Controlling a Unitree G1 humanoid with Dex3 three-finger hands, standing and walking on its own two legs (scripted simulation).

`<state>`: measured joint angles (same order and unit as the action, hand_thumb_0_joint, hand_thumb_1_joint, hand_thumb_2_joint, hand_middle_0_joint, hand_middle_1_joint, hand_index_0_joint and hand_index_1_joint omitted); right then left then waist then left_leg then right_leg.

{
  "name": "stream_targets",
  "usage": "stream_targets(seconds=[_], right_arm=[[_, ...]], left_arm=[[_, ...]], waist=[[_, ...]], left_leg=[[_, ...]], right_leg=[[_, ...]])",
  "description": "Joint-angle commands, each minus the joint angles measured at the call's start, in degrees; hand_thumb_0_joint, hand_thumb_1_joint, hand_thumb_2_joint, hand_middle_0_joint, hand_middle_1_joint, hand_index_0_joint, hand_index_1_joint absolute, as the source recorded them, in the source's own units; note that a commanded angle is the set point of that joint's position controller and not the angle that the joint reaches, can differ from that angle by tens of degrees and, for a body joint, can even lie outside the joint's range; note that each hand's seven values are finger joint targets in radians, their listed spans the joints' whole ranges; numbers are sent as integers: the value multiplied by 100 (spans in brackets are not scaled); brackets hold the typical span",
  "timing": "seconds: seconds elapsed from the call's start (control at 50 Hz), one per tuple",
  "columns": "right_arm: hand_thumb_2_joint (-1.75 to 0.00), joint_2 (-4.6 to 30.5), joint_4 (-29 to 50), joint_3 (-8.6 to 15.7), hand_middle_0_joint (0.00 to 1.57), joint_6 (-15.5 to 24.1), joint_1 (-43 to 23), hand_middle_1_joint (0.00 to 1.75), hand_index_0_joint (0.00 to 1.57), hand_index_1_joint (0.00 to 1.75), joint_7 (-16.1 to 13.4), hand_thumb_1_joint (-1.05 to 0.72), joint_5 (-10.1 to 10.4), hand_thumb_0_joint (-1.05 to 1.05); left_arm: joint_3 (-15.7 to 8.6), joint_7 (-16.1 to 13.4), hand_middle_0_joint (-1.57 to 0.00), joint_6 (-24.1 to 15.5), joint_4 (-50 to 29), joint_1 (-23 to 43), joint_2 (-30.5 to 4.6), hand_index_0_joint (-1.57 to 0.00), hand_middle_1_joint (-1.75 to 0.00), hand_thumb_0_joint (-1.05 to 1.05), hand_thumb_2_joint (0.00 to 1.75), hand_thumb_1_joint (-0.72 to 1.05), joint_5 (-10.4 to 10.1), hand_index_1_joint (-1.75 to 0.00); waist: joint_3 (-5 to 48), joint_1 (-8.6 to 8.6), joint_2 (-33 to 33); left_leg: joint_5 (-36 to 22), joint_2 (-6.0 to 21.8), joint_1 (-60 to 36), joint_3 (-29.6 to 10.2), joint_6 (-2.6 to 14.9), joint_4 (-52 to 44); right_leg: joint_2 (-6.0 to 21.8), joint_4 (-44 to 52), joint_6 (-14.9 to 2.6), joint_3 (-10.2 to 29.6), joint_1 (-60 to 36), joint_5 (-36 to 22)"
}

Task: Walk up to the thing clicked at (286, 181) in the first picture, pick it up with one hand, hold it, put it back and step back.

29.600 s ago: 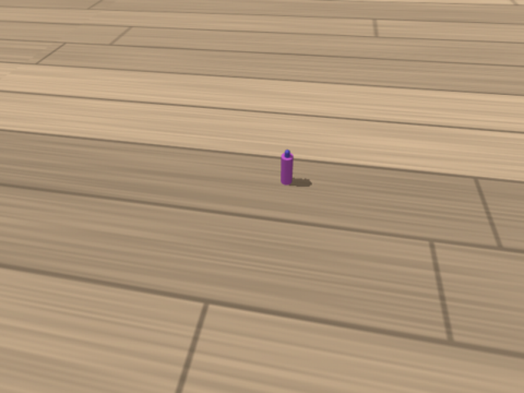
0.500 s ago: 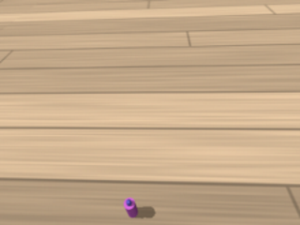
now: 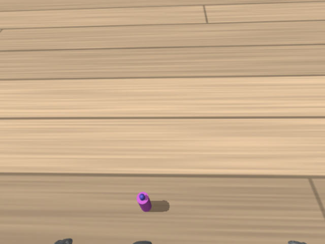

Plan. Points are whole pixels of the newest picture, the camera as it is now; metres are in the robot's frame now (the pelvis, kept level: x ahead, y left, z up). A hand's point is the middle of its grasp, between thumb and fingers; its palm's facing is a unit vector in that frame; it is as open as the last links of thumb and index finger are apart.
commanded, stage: step back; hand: left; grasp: from the side
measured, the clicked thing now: (144, 201) +0.39 +0.16 -0.66
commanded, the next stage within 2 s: none
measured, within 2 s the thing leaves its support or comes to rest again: neither
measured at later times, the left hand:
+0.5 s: hand out of the picture +0.03 +0.31 -0.17, palm faces -0.09 -0.92 -0.37, open 7.4 cm
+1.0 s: hand out of the picture -0.07 +0.33 -0.16, palm faces -0.02 -0.93 -0.35, open 7.4 cm
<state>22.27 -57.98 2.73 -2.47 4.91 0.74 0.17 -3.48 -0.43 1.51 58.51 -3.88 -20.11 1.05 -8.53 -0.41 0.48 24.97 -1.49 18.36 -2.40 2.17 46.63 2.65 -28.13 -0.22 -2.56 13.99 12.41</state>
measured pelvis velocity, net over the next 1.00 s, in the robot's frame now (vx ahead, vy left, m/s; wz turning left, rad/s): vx -0.21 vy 0.07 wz -0.01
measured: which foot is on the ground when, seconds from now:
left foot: down 0.00-0.58, up 0.60-0.86, down 0.88-1.00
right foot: down 0.00-0.12, up 0.14-0.54, down 0.56-0.90, up 0.92-1.00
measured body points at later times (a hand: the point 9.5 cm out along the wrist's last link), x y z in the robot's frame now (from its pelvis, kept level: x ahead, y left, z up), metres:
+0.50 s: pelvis -0.08 +0.06 -0.01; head -0.01 +0.06 +0.43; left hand +0.04 +0.36 -0.14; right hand +0.01 -0.25 -0.13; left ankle -0.04 +0.13 -0.74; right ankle -0.11 -0.07 -0.72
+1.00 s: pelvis -0.21 +0.07 -0.01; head -0.15 +0.09 +0.43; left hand -0.07 +0.37 -0.14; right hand -0.12 -0.25 -0.11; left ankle -0.20 +0.18 -0.74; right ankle -0.19 -0.07 -0.67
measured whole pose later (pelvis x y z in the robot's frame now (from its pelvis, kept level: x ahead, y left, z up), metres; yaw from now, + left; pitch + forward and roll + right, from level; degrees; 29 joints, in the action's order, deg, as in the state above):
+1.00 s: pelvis -0.21 +0.07 -0.01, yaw +0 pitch -3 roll -1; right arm 20.5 -49.8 2.0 -0.8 9.6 -0.3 -1.9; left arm -4.3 -1.0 4.7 45.5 -6.3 -22.5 0.9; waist -10.7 -0.7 -2.8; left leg 18.2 -0.9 14.7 -2.0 1.6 35.5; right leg -5.8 -61.8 -1.2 8.1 27.1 29.9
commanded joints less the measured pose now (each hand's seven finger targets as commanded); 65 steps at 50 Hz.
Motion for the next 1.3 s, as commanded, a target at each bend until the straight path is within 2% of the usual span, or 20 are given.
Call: stream_targets(seconds=[0.0, 0.06, 0.1, 0.12, 0.18, 0.36, 0.52, 0.58, 0.6, 0.66, 0.78, 0.84, 0.88, 0.9, 0.96, 1.1, 1.22, 1.24, 1.26, 1.28], right_arm=[[-90, 975, 443, 276, 20, -27, 720, 30, 20, 30, -65, -90, -7, 0], [-90, 934, 419, 329, 20, 104, 932, 30, 20, 30, -96, -90, -142, 0], [-90, 1862, 663, 518, 20, 198, 577, 30, 20, 30, -109, -90, -307, 0], [-90, 2104, 753, 572, 20, 205, 607, 30, 20, 30, -111, -90, -225, 0], [-90, 1435, 897, 414, 20, 218, -35, 30, 20, 30, -244, -90, -234, 0], [-90, 1271, 1080, 434, 20, 199, 683, 30, 20, 30, -343, -90, -138, 0], [-90, 1354, 1263, 395, 20, 148, 57, 30, 20, 30, -233, -90, -64, 0], [-90, 1018, 1304, 343, 20, 88, -124, 30, 20, 30, -242, -90, -25, 0], [-90, 1097, 1231, 354, 20, 64, 110, 30, 20, 30, -236, -90, -61, 0], [-90, 1045, 1115, 284, 20, 131, 456, 30, 20, 30, -229, -90, 26, 0], [-90, 924, 1254, 238, 20, 219, 575, 30, 20, 30, -243, -90, -57, 0], [-90, 983, 1125, 359, 20, 305, 928, 30, 20, 30, -239, -90, -185, 0], [-90, 2070, 1296, 571, 20, 289, 568, 30, 20, 30, -179, -90, -209, 0], [-90, 2032, 1303, 593, 20, 310, 584, 30, 20, 30, -191, -90, -250, 0], [-90, 1425, 1394, 385, 20, 342, 98, 30, 20, 30, -288, -90, -208, 0], [-90, 1423, 1498, 432, 20, 306, 551, 30, 20, 30, -328, -90, -196, 0], [-90, 1551, 1643, 443, 20, 131, 62, 30, 20, 30, -250, -90, -128, 0], [-90, 1283, 1658, 367, 20, 101, 227, 30, 20, 30, -246, -90, -98, 0], [-90, 910, 1803, 276, 20, 123, 192, 30, 20, 30, -287, -90, -32, 0], [-90, 1142, 1759, 372, 20, 98, -82, 30, 20, 30, -372, -90, -77, 0]], left_arm=[[-340, -128, -20, -102, -904, 590, -1545, -20, -30, 0, 90, 90, 91, -30], [-281, -102, -20, 52, -1040, 517, -1421, -20, -30, 0, 90, 90, -43, -30], [-193, -128, -20, 148, -1174, 212, -887, -20, -30, 0, 90, 90, -141, -30], [-260, -217, -20, 160, -1111, 349, -1132, -20, -30, 0, 90, 90, -73, -30], [-249, -249, -20, 180, -943, 1, -1196, -20, -30, 0, 90, 90, -156, -30], [-305, -160, -20, 73, -1209, -88, -1170, -20, -30, 0, 90, 90, -33, -30], [-385, -37, -20, -26, -978, -1076, -1091, -20, -30, 0, 90, 90, 50, -30], [-565, -12, -20, -73, -1398, -467, -1965, -20, -30, 0, 90, 90, 88, -30], [-549, -41, -20, -102, -1579, -169, -1857, -20, -30, 0, 90, 90, 88, -30], [-465, -123, -20, -105, -1700, 50, -1477, -20, -30, 0, 90, 90, 67, -30], [-426, -122, -20, -7, -1831, -495, -1417, -20, -30, 0, 90, 90, 103, -30], [-350, -53, -20, 119, -1961, -364, -1354, -20, -30, 0, 90, 90, -4, -30], [-370, -99, -20, 110, -2070, -142, -1227, -20, -30, 0, 90, 90, -56, -30], [-431, -159, -20, 119, -2015, 138, -1328, -20, -30, 0, 90, 90, 49, -30], [-452, -124, -20, 135, -1738, -449, -1265, -20, -30, 0, 90, 90, -77, -30], [-455, -42, -20, 86, -1799, -512, -1204, -20, -30, 0, 90, 90, -5, -30], [-487, 34, -20, 19, -1206, -1585, -1142, -20, -30, 0, 90, 90, 61, -30], [-572, 42, -20, -21, -1251, -1490, -1469, -20, -30, 0, 90, 90, 160, -30], [-731, 60, -20, -27, -1477, -1160, -2104, -20, -30, 0, 90, 90, 126, -30], [-744, 27, -20, -23, -1682, -744, -2422, -20, -30, 0, 90, 90, 159, -30]], waist=[[1097, -130, -1202], [1145, -209, -557], [1023, 35, 1359], [1176, -261, 1310], [1228, 177, 777], [1186, -262, 620], [1369, 193, 375], [658, 252, -1690], [502, 113, -1302], [627, -11, -734], [1197, 241, -1055], [1283, -1, -658], [1083, -191, 1459], [856, -354, 1104], [885, 169, 559], [1093, -158, 763], [1480, 294, 1048], [1267, 201, 242], [974, 221, -1390], [754, 449, -1789]], left_leg=[[223, 150, 32, -135, 42, 195], [-1887, 142, -370, 186, -48, -2269], [-4848, 1780, -1127, -2170, 464, -2599], [-4883, 2048, -772, -2609, 778, -2556], [-4880, 1368, -1460, -1186, 562, -2027], [-5035, 1653, -2192, -1244, 1026, -1780], [-2718, 1455, -590, -1070, 628, -1649], [835, -432, 464, -4, -214, 1042], [1013, -404, 394, -551, -257, 1897], [432, -576, 631, -560, -246, 2131], [362, -67, 531, 4, -251, -691], [-1864, 175, -789, -21, -119, -2599], [-3524, 2320, -664, -2571, 1205, -2742], [-3474, 2558, -153, -2889, 1556, -2760], [-4200, 1657, -784, -1263, 1022, -2125], [-4044, 1684, -1535, -1085, 1281, -1773], [-2284, 1266, -105, -753, 591, -1349], [-1343, 784, 865, -642, 234, -793], [446, -348, 1710, -164, -152, 299], [1146, -314, 1203, -499, -254, 1718]], right_leg=[[1549, 132, -1232, 1153, -278, -2672], [991, -903, -743, 713, -469, -2029], [-799, -2345, -188, 578, 1288, 2165], [-895, -3059, -126, 1397, 1082, 2770], [-878, -3997, -163, 1610, 1691, 1759], [-560, -2487, 118, 981, 1346, 1700], [-292, -39, -322, 566, -483, 76], [1943, 991, -1919, 3374, 441, -956], [2035, 998, -1956, 3358, 821, -1253], [1113, 419, -1427, 1877, 250, -2285], [930, -374, -1135, 1541, -1308, -2853], [545, -1077, -634, 1264, -404, -1900], [-844, -2660, -83, 702, 1039, 2183], [-810, -3686, -54, 1363, 1040, 2560], [-843, -4556, -102, 1505, 1535, 1781], [-543, -2899, 226, 1026, 1349, 1810], [-389, 224, -174, 245, -752, 192], [129, 446, -330, 1291, -1032, 487], [1347, 840, -943, 2878, -618, 87], [2222, 1138, -1791, 3629, 739, -66]])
